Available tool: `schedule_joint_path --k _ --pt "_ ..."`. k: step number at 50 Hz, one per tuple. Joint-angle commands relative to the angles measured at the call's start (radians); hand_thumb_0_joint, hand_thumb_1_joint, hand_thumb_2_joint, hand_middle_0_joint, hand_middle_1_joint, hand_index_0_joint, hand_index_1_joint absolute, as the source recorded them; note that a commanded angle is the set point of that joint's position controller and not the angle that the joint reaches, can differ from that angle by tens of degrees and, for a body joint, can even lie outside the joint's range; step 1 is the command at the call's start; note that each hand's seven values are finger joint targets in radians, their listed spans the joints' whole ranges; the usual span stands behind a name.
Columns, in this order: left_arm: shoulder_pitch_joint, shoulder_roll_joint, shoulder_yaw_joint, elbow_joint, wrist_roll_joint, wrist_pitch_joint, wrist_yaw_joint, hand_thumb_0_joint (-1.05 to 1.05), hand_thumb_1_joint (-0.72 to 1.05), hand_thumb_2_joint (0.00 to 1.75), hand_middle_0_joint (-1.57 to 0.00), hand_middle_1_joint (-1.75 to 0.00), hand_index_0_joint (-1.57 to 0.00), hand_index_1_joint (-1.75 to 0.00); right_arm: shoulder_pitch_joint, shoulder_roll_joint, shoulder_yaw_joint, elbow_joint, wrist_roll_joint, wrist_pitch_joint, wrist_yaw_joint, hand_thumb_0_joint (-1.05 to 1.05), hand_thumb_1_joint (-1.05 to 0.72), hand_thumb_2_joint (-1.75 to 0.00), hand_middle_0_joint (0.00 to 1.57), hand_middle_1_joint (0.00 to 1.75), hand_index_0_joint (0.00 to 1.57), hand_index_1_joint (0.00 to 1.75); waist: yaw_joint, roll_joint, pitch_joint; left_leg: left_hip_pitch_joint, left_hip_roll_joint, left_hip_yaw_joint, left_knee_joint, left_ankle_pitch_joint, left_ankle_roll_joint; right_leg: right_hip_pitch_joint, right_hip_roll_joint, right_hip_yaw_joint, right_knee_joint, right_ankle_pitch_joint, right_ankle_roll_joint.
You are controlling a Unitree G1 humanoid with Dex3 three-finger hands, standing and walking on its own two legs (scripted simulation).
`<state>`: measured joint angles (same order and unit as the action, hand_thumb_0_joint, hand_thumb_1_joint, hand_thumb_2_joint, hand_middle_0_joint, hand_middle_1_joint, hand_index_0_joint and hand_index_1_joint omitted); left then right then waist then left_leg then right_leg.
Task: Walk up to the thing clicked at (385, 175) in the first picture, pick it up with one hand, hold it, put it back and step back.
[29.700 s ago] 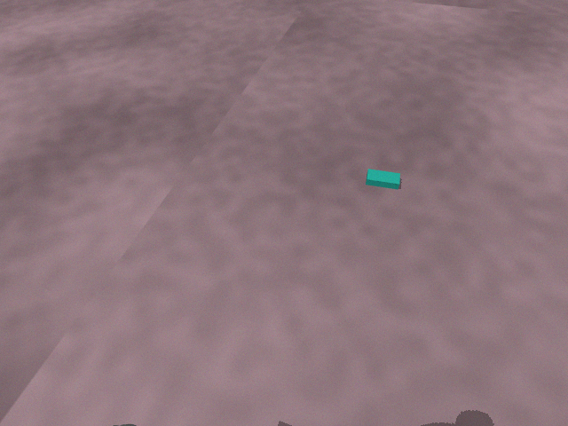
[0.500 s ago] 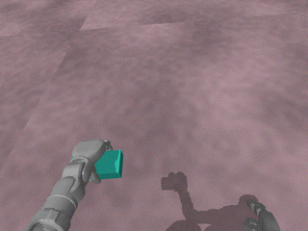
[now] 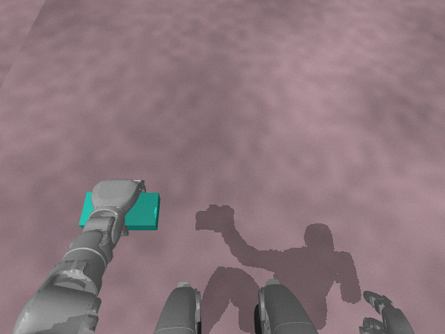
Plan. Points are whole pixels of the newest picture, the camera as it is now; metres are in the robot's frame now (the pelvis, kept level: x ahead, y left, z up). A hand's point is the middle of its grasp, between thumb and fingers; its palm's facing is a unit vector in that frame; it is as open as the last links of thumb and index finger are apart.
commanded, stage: crouch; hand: left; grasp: from above
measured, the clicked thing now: (122, 211) +0.36 +0.24 -0.13
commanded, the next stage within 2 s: lower in 1.50 s
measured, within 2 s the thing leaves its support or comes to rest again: neither
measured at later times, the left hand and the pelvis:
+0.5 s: hand (145, 223) +0.40 +0.25 -0.35, palm faces -0.47 +0.00 -0.88, open 10.2 cm; pelvis -0.05 +0.01 -0.20, yaw -2 degrees
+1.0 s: hand (153, 225) +0.42 +0.25 -0.47, palm faces -0.47 -0.03 -0.88, open 10.2 cm; pelvis -0.05 +0.01 -0.30, yaw -4 degrees
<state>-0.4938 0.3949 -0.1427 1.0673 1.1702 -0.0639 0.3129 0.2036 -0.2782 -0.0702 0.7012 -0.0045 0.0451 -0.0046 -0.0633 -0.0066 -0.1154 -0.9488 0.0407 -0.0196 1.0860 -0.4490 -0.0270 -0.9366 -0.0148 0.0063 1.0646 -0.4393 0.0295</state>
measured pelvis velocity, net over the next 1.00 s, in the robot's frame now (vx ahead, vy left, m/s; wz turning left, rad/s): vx -0.05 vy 0.01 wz -0.07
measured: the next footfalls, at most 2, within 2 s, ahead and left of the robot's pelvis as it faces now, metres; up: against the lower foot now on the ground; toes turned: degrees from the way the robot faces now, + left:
none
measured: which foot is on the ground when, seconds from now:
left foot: down 0.00-1.00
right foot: down 0.00-1.00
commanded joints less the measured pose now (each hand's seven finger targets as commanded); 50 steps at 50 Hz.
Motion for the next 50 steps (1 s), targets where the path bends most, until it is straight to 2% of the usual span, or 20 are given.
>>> schedule_joint_path --k 1,5,8,11,13,15,20,21,24,25,28,31,33,40,43,44,45,46,47,50 --pt "-0.425 0.208 0.074 -0.039 -0.003 0.019 0.089 0.00 0.64 0.69 -0.96 -0.71 -1.00 -0.67 0.093 -0.140 -0.055 -0.047 -0.011 -0.044 -0.011 0.00 -0.89 -0.89 0.20 0.30 0.20 0.30 -0.046 0.088 -0.446 0.046 -0.043 0.035 0.085 0.179 0.032 -0.064 0.037 -0.027 0.046 0.166 -0.049" --pt "-0.507 0.234 0.090 -0.059 -0.021 0.028 0.092 0.00 0.63 0.69 -0.95 -0.69 -0.99 -0.66 0.111 -0.149 -0.060 -0.040 -0.025 -0.066 -0.019 0.00 -0.89 -0.89 0.20 0.30 0.20 0.30 -0.053 0.141 -0.569 -0.055 -0.036 0.006 0.197 0.120 0.028 -0.210 0.036 -0.044 0.192 0.112 -0.058" --pt "-0.501 0.310 0.145 -0.040 -0.022 0.043 0.095 0.00 0.62 0.67 -0.96 -0.65 -0.99 -0.63 0.113 -0.157 -0.062 -0.038 -0.030 -0.069 -0.024 0.00 -0.88 -0.89 0.20 0.30 0.20 0.30 -0.042 0.143 -0.624 -0.154 -0.035 0.005 0.257 0.081 0.028 -0.253 0.034 -0.046 0.268 0.078 -0.061" --pt "-0.562 0.303 0.142 -0.024 -0.026 0.049 0.080 0.00 0.63 0.70 -0.97 -0.67 -0.99 -0.65 0.122 -0.155 -0.059 -0.024 -0.039 -0.077 -0.023 0.00 -0.89 -0.89 0.20 0.30 0.20 0.30 -0.073 0.147 -0.638 -0.236 -0.031 -0.007 0.326 0.050 0.032 -0.352 0.037 -0.054 0.344 0.052 -0.063" --pt "-0.583 0.342 0.164 -0.010 -0.026 0.048 0.073 0.00 0.63 0.71 -0.97 -0.66 -1.00 -0.64 0.124 -0.154 -0.057 -0.024 -0.041 -0.080 -0.021 0.00 -0.88 -0.89 0.20 0.30 0.20 0.30 -0.071 0.152 -0.651 -0.295 -0.034 -0.008 0.363 -0.003 0.034 -0.393 0.039 -0.059 0.382 0.005 -0.065" --pt "-0.578 0.319 0.157 0.044 -0.032 0.038 0.060 0.00 0.63 0.72 -0.98 -0.66 -1.00 -0.64 0.130 -0.160 -0.055 -0.023 -0.044 -0.085 -0.017 0.00 -0.88 -0.89 0.20 0.30 0.20 0.30 -0.096 0.123 -0.605 -0.371 -0.036 -0.023 0.394 -0.095 0.035 -0.471 0.037 -0.065 0.415 -0.072 -0.066" --pt "-0.650 0.399 0.186 0.041 -0.019 -0.018 0.043 0.00 0.66 0.66 -0.99 -0.63 -1.02 -0.60 0.132 -0.166 -0.039 -0.027 -0.048 -0.101 0.002 0.00 -0.88 -0.89 0.20 0.30 0.20 0.30 -0.117 0.125 -0.628 -0.502 -0.047 -0.034 0.500 -0.191 0.042 -0.587 0.037 -0.071 0.504 -0.171 -0.067" --pt "-0.642 0.382 0.183 0.072 -0.011 -0.027 0.046 0.00 0.67 0.67 -0.99 -0.62 -1.02 -0.59 0.138 -0.172 -0.033 -0.016 -0.051 -0.106 0.006 0.00 -0.88 -0.89 0.20 0.30 0.20 0.30 -0.123 0.130 -0.623 -0.512 -0.046 -0.039 0.524 -0.187 0.042 -0.631 0.032 -0.074 0.530 -0.160 -0.065" --pt "-0.717 0.432 0.207 0.035 0.017 -0.060 0.063 0.00 0.67 0.68 -0.99 -0.65 -1.03 -0.62 0.156 -0.175 -0.023 0.000 -0.061 -0.116 0.019 0.00 -0.88 -0.89 0.20 0.30 0.20 0.30 -0.129 0.196 -0.706 -0.503 -0.047 -0.031 0.598 -0.127 0.036 -0.672 0.031 -0.080 0.600 -0.107 -0.068" --pt "-0.715 0.424 0.205 0.052 0.024 -0.064 0.071 0.00 0.67 0.69 -0.99 -0.66 -1.03 -0.63 0.161 -0.177 -0.020 0.008 -0.066 -0.120 0.023 0.00 -0.88 -0.89 0.20 0.30 0.20 0.30 -0.137 0.195 -0.707 -0.516 -0.048 -0.030 0.621 -0.104 0.037 -0.682 0.029 -0.085 0.619 -0.086 -0.066" --pt "-0.734 0.439 0.221 0.056 0.037 -0.070 0.095 0.00 0.63 0.69 -0.98 -0.63 -1.01 -0.61 0.171 -0.183 -0.018 0.024 -0.078 -0.126 0.038 0.00 -0.89 -0.90 0.20 0.30 0.20 0.30 -0.132 0.247 -0.731 -0.508 -0.047 -0.018 0.673 -0.052 0.035 -0.721 0.028 -0.089 0.666 -0.042 -0.068" --pt "-0.762 0.472 0.239 0.038 0.055 -0.064 0.111 0.00 0.60 0.69 -0.96 -0.64 -0.98 -0.61 0.179 -0.183 -0.016 0.024 -0.088 -0.125 0.053 0.00 -0.89 -0.90 0.20 0.30 0.20 0.30 -0.123 0.296 -0.814 -0.480 -0.047 -0.006 0.729 0.039 0.035 -0.718 0.031 -0.094 0.717 0.028 -0.070" --pt "-0.760 0.441 0.227 0.078 0.056 -0.055 0.111 0.00 0.65 0.70 -1.00 -0.62 -1.02 -0.60 0.185 -0.185 -0.015 0.033 -0.095 -0.125 0.064 0.00 -0.89 -0.90 0.20 0.30 0.20 0.30 -0.140 0.305 -0.765 -0.497 -0.043 -0.013 0.749 0.054 0.033 -0.768 0.029 -0.101 0.746 0.035 -0.070" --pt "-0.771 0.471 0.239 0.098 0.041 -0.045 0.098 0.00 0.69 0.73 -1.04 -0.62 -1.06 -0.61 0.183 -0.198 -0.019 0.029 -0.105 -0.117 0.089 0.00 -0.89 -0.90 0.20 0.30 0.20 0.30 -0.149 0.280 -0.761 -0.578 -0.038 -0.002 0.838 0.053 0.041 -0.776 0.034 -0.106 0.804 0.056 -0.061" --pt "-0.780 0.496 0.253 0.118 0.038 -0.053 0.090 0.00 0.72 0.74 -1.05 -0.65 -1.07 -0.63 0.177 -0.206 -0.016 0.026 -0.107 -0.114 0.097 0.00 -0.89 -0.90 0.20 0.30 0.20 0.30 -0.156 0.278 -0.725 -0.633 -0.040 -0.009 0.850 0.022 0.039 -0.802 0.034 -0.116 0.841 0.031 -0.063" --pt "-0.741 0.480 0.245 0.175 0.042 -0.051 0.086 0.00 0.72 0.75 -1.05 -0.65 -1.07 -0.63 0.176 -0.202 -0.012 0.026 -0.109 -0.114 0.100 0.00 -0.89 -0.90 0.20 0.30 0.20 0.30 -0.163 0.260 -0.682 -0.644 -0.038 -0.012 0.862 0.017 0.039 -0.825 0.034 -0.117 0.844 0.023 -0.062" --pt "-0.786 0.496 0.243 0.148 0.034 -0.060 0.084 0.00 0.72 0.71 -1.04 -0.65 -1.07 -0.62 0.166 -0.202 -0.008 0.024 -0.107 -0.113 0.103 0.00 -0.89 -0.90 0.20 0.30 0.20 0.30 -0.165 0.272 -0.675 -0.679 -0.040 -0.006 0.872 0.002 0.042 -0.825 0.037 -0.114 0.854 0.017 -0.064" --pt "-0.833 0.512 0.247 0.114 0.037 -0.072 0.085 0.00 0.70 0.73 -1.04 -0.64 -1.05 -0.62 0.165 -0.204 -0.010 0.028 -0.109 -0.112 0.103 0.00 -0.89 -0.90 0.20 0.30 0.20 0.30 -0.169 0.262 -0.716 -0.691 -0.040 -0.001 0.892 -0.006 0.047 -0.806 0.044 -0.111 0.855 0.020 -0.061" --pt "-0.787 0.511 0.246 0.190 0.046 -0.072 0.084 0.00 0.69 0.71 -1.03 -0.64 -1.05 -0.62 0.167 -0.206 -0.007 0.029 -0.111 -0.111 0.104 0.00 -0.90 -0.90 0.20 0.30 0.20 0.30 -0.177 0.225 -0.675 -0.722 -0.041 0.000 0.905 -0.022 0.050 -0.816 0.043 -0.110 0.857 0.007 -0.058" --pt "-0.795 0.530 0.252 0.207 0.049 -0.090 0.087 0.00 0.71 0.71 -1.04 -0.66 -1.07 -0.63 0.163 -0.202 0.005 0.033 -0.120 -0.112 0.111 0.00 -0.90 -0.90 0.20 0.30 0.20 0.30 -0.172 0.219 -0.658 -0.773 -0.042 0.010 0.941 -0.033 0.054 -0.809 0.047 -0.107 0.874 0.003 -0.055"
